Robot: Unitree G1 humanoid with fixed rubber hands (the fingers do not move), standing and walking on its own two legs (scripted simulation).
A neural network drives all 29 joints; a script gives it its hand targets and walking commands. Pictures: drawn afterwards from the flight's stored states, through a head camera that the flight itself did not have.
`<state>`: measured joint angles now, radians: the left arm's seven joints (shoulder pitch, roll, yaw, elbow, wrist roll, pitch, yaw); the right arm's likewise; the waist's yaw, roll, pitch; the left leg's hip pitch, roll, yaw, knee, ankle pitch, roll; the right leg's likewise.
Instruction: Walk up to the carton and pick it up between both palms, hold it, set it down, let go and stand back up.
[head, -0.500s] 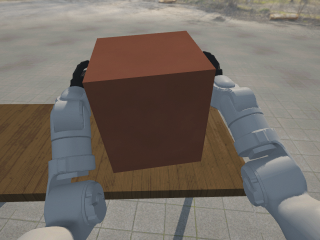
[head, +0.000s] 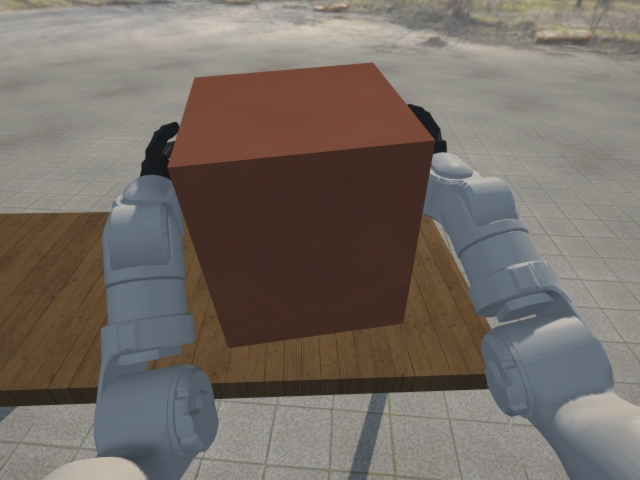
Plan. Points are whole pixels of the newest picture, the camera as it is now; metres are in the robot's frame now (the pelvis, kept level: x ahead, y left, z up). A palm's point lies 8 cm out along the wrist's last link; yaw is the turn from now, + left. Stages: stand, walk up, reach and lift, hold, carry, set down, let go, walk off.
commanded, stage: hold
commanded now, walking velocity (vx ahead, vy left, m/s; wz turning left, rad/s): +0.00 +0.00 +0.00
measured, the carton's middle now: (301, 203) +0.37 +0.01 +0.24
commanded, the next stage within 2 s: none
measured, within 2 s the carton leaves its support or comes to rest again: neither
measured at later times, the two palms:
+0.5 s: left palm (158, 187) +0.37 +0.17 +0.27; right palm (420, 163) +0.38 -0.14 +0.28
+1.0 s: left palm (160, 187) +0.36 +0.17 +0.27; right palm (428, 166) +0.37 -0.15 +0.28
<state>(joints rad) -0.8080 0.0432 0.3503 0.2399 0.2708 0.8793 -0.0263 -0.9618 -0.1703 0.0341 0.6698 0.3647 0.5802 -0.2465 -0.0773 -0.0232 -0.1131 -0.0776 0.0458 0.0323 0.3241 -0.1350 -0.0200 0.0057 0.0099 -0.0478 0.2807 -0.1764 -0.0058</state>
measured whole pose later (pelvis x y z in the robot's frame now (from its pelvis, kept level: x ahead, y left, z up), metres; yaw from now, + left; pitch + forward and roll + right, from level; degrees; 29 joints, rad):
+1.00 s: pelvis +0.00 +0.00 +0.00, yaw +0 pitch -6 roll -1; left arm -0.81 0.05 0.34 0.24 0.27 0.88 -0.02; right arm -0.97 -0.17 0.04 0.68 0.37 0.58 -0.24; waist -0.08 -0.02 -0.12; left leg -0.09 0.05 0.03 0.32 -0.13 -0.02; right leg 0.00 0.01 -0.05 0.28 -0.17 -0.01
